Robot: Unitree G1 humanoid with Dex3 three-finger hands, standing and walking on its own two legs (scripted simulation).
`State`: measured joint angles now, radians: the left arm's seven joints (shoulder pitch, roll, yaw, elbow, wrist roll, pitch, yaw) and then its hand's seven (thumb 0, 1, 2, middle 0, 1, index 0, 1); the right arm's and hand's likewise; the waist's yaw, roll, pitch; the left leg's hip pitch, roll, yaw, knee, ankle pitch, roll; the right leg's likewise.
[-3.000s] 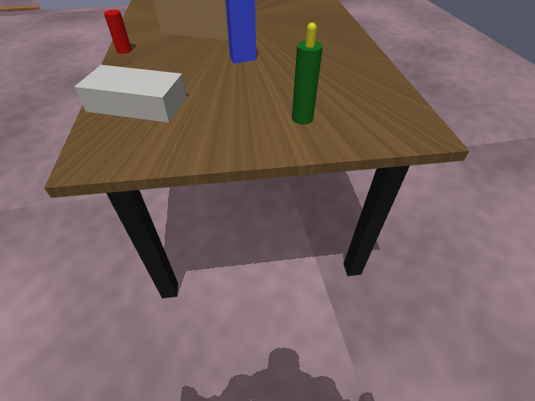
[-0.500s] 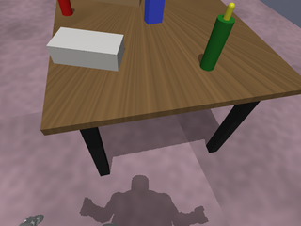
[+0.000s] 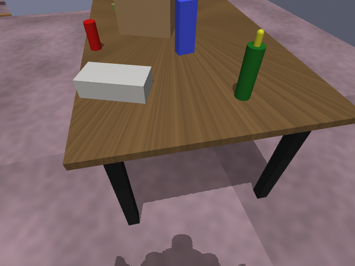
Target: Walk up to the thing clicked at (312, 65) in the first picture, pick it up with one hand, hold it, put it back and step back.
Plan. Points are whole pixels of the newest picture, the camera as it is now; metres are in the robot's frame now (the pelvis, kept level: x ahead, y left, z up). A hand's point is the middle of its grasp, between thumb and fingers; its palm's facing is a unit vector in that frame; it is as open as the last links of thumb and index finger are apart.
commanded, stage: walk up
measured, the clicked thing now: (250, 66) +0.70 -0.22 +0.10
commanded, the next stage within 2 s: stand in 0.80 s
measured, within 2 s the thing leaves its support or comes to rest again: neither
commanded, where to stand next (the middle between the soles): +0.07 +0.00 m, yaw +0 degrees
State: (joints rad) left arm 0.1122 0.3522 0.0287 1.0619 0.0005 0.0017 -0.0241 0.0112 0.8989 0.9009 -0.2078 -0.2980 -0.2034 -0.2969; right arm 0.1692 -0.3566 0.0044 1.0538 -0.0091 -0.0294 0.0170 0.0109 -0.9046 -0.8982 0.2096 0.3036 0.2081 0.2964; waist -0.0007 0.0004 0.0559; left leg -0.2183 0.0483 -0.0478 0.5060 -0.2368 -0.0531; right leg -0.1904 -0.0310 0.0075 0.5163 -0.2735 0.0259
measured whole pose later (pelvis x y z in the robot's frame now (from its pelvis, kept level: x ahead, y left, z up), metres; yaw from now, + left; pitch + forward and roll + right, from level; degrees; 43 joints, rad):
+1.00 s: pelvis +0.01 +0.00 +0.01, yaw +0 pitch -2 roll +0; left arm 0.08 0.35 0.02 1.13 0.00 -0.01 -0.01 0.01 0.90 0.90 -0.21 -0.30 -0.20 -0.30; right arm 0.08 -0.35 0.00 1.12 -0.01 -0.01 0.01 0.01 -0.91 -0.90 0.21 0.30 0.21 0.30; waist 0.00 0.00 0.08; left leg -0.14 0.05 -0.05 0.35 -0.18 -0.06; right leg -0.10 -0.03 0.00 0.36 -0.21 0.03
